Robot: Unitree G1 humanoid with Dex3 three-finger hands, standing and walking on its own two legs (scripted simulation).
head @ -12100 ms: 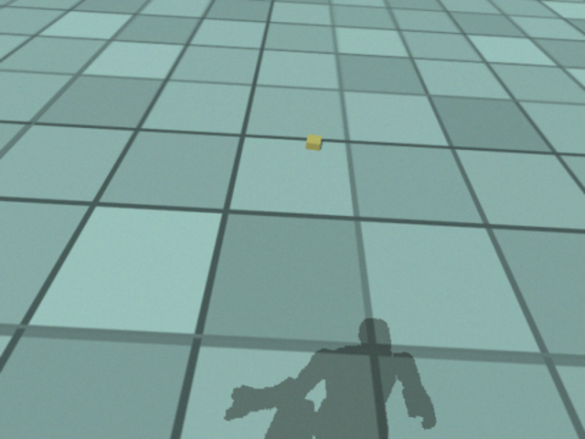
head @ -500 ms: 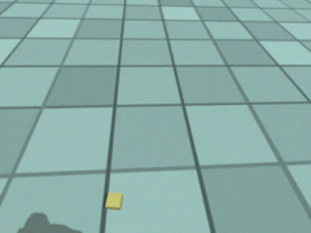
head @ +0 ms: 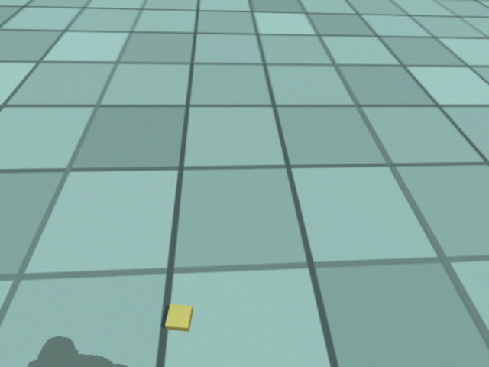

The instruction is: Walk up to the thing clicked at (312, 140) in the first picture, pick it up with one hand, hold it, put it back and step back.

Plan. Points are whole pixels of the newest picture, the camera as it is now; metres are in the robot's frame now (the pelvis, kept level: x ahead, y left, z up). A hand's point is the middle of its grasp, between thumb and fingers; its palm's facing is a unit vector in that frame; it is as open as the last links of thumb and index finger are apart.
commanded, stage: stand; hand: left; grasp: from above
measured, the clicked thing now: (179, 317) +0.44 +0.22 -0.76
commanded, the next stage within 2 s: rise first in 0.30 s
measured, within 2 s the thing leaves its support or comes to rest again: neither
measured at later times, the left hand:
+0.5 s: hand out of the picture +0.09 +0.25 -0.16, palm faces +0.03 -0.94 -0.33, open 7.5 cm
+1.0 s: hand out of the picture +0.13 +0.26 -0.21, palm faces -0.11 -0.90 -0.41, open 13.3 cm
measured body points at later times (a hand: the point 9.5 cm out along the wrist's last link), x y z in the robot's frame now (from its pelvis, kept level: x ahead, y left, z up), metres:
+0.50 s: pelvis -0.01 +0.00 +0.00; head +0.03 +0.00 +0.44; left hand +0.09 +0.30 -0.13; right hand +0.08 -0.29 -0.13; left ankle +0.01 +0.14 -0.75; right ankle -0.04 -0.13 -0.75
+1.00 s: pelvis -0.01 +0.01 -0.07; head +0.07 +0.02 +0.37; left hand +0.14 +0.31 -0.18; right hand +0.12 -0.25 -0.17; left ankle +0.01 +0.14 -0.75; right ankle -0.04 -0.13 -0.75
